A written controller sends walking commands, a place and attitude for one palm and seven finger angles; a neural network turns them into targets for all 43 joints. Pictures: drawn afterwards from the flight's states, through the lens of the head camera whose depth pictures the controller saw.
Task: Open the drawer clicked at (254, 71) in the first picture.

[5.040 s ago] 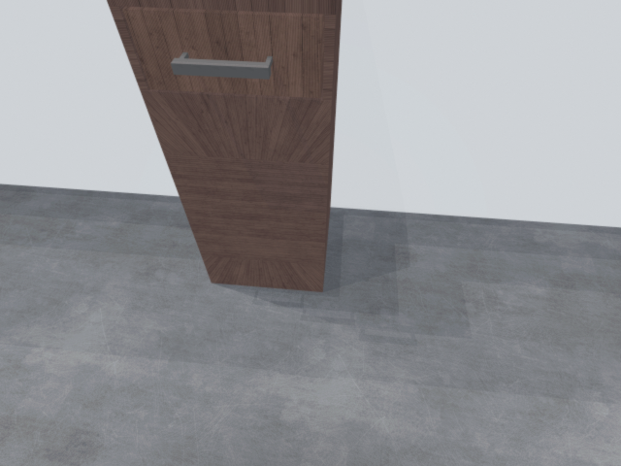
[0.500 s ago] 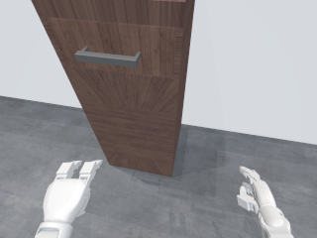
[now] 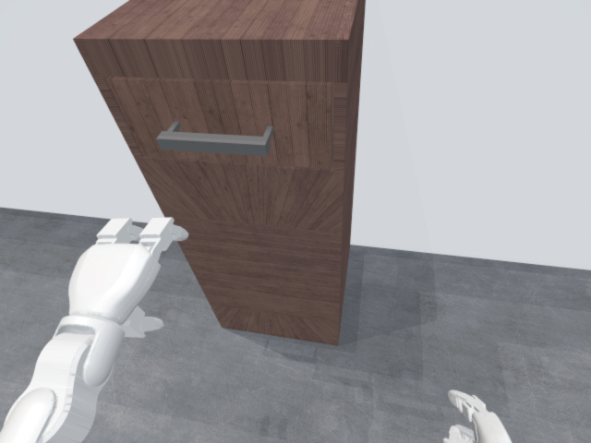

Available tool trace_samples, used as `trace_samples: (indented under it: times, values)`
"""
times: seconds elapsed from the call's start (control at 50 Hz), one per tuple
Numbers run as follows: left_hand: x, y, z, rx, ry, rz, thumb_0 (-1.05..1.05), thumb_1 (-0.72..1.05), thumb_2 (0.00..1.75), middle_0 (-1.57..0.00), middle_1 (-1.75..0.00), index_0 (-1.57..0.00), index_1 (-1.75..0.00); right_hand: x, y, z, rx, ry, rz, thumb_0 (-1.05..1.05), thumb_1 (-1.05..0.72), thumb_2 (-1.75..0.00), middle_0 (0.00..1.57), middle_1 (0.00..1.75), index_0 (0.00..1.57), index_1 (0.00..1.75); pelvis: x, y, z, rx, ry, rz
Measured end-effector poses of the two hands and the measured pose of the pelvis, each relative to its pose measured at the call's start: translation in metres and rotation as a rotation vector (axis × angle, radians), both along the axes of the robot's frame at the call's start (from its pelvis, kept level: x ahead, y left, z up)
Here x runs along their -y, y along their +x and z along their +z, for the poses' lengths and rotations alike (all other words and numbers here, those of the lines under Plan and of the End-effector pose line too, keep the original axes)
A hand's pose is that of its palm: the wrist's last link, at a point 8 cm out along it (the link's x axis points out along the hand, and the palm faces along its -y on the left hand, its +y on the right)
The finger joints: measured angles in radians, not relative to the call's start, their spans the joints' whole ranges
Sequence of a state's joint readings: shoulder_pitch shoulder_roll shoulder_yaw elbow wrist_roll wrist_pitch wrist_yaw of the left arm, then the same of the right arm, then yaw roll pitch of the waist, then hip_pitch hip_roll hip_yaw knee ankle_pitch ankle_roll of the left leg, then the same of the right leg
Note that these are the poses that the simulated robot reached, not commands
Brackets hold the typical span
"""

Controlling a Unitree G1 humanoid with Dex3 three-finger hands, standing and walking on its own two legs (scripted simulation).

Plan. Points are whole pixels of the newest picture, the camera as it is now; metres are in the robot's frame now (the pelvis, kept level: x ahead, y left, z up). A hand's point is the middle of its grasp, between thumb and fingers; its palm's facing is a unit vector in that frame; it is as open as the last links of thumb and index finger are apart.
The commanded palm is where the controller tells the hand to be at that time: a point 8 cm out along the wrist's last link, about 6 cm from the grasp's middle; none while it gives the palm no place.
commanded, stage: raise the hand with hooked fingers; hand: left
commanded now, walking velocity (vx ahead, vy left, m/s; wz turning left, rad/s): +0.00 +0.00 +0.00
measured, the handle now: (217, 136) +0.55 +0.22 +0.12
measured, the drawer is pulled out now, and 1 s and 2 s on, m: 0.00 0.00 0.00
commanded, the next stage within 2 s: move the hooked fingers above the handle in 0.90 s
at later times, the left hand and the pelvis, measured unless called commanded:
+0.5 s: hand (108, 200) +0.29 +0.24 +0.22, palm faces +0.14 +0.00 -0.99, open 13.8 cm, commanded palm +0.26 +0.24 +0.28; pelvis -0.02 -0.01 +0.01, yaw +2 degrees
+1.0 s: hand (108, 200) +0.29 +0.24 +0.23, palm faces +0.17 -0.02 -0.99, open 13.9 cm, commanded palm +0.25 +0.23 +0.28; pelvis -0.03 -0.01 +0.01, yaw +1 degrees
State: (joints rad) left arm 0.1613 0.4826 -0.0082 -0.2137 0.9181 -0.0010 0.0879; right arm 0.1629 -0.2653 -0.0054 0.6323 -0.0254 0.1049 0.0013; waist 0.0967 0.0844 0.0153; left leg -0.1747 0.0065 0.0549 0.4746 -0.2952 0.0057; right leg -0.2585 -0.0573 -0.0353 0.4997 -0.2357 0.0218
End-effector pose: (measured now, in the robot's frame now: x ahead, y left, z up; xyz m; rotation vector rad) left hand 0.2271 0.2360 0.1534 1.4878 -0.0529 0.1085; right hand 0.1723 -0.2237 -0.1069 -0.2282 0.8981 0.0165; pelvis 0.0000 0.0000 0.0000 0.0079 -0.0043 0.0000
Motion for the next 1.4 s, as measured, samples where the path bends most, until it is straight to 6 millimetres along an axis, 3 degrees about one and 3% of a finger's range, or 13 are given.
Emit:
trace_samples:
  times: [0.1,0.3,0.42,0.58,0.84,0.98,1.08,1.22,1.4]
  values:
    - [-0.004,0.012,0.025,0.035,0.014,-0.005,0.0,-0.19,0.44,-0.3,-1.0,-0.3,-1.0,0.0,0.017,0.011,0.048,0.001,0.002,0.01,-0.91,-0.89,0.2,0.3,0.2,0.3,-0.002,-0.002,0.003,0.018,0.001,0.008]
    - [-0.005,0.031,0.075,0.039,0.052,-0.017,0.0,-0.41,0.34,-0.31,-1.14,-0.31,-1.14,-0.022,0.046,0.033,0.156,0.069,0.06,0.01,-0.91,-0.89,0.2,0.3,0.2,0.3,0.002,-0.007,0.007,0.041,0.001,0.015]
    - [-0.008,0.036,0.1,0.034,0.068,-0.008,0.0,-0.47,0.31,-0.32,-1.18,-0.32,-1.18,-0.025,0.042,0.032,0.149,0.082,0.087,0.01,-0.91,-0.89,0.2,0.3,0.2,0.3,0.006,-0.012,0.007,0.043,0.001,0.024]
    - [-0.007,0.044,0.129,0.034,0.086,-0.025,0.0,-0.49,0.3,-0.32,-1.2,-0.32,-1.2,-0.009,0.018,0.021,0.098,0.067,0.065,0.01,-0.91,-0.89,0.2,0.3,0.2,0.3,0.009,-0.019,0.007,0.037,0.003,0.027]
    - [0.012,0.035,0.113,0.019,0.068,-0.129,0.0,-0.5,0.3,-0.32,-1.2,-0.32,-1.2,0.018,-0.016,0.011,0.053,0.033,0.005,0.01,-0.91,-0.89,0.2,0.3,0.2,0.3,0.012,-0.026,0.005,0.036,0.009,0.012]
    - [-0.001,0.032,0.123,0.072,0.061,-0.045,0.0,-0.5,0.3,-0.32,-1.2,-0.32,-1.2,0.013,-0.013,0.012,0.061,0.043,0.015,0.01,-0.91,-0.89,0.2,0.3,0.2,0.3,0.013,-0.03,0.005,0.037,0.01,0.016]
    - [0.002,0.032,0.118,0.033,0.069,-0.035,0.0,-0.5,0.3,-0.32,-1.2,-0.32,-1.2,0.004,-0.003,0.017,0.1,0.06,0.03,0.01,-0.91,-0.89,0.2,0.3,0.2,0.3,0.012,-0.032,0.005,0.038,0.01,0.019]
    - [0.011,0.049,0.106,-0.019,0.079,-0.084,0.0,-0.5,0.3,-0.32,-1.2,-0.32,-1.2,-0.004,0.003,0.021,0.122,0.06,0.046,0.01,-0.91,-0.89,0.2,0.3,0.2,0.3,0.013,-0.033,0.006,0.032,0.008,0.03]
    - [0.006,0.087,0.111,-0.017,0.079,-0.062,0.0,-0.5,0.3,-0.32,-1.2,-0.32,-1.2,0.007,-0.016,0.01,0.035,0.042,0.001,0.01,-0.91,-0.89,0.2,0.3,0.2,0.3,0.012,-0.027,0.006,0.004,0.006,0.028]
